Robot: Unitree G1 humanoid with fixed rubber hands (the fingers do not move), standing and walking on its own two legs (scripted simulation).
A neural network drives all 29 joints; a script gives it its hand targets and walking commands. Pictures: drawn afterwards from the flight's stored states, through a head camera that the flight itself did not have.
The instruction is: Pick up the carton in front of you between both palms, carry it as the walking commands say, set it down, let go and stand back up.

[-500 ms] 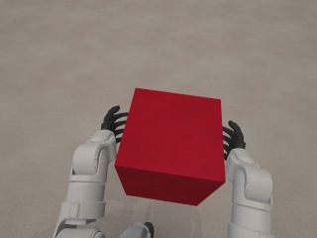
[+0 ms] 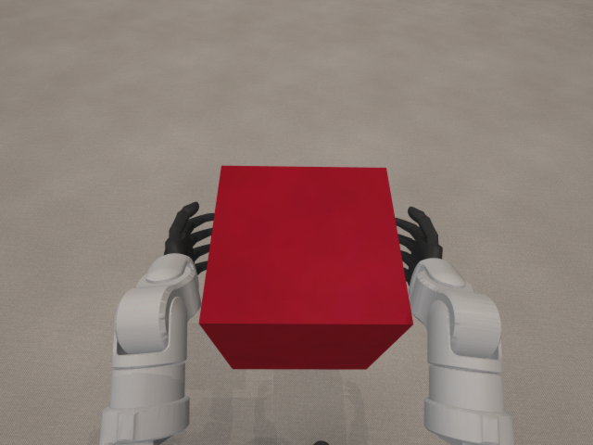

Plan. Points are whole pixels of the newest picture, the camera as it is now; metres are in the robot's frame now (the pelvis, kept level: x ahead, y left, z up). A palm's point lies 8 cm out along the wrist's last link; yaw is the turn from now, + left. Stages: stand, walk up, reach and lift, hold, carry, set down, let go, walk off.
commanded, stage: carry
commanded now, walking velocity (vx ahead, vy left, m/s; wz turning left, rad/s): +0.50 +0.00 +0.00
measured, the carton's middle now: (301, 278) +0.35 -0.01 +0.03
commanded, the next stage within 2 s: none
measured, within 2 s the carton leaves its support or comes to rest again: neither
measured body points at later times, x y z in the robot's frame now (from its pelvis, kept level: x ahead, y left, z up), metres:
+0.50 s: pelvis +0.33 +0.03 +0.00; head +0.30 +0.03 +0.45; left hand +0.60 +0.18 +0.09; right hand +0.59 -0.12 +0.09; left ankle +0.44 +0.12 -0.72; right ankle +0.14 -0.08 -0.71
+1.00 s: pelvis +0.64 +0.00 +0.00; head +0.61 -0.01 +0.45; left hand +0.89 +0.16 +0.11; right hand +0.90 -0.15 +0.10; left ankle +0.45 +0.12 -0.71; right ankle +0.77 -0.09 -0.72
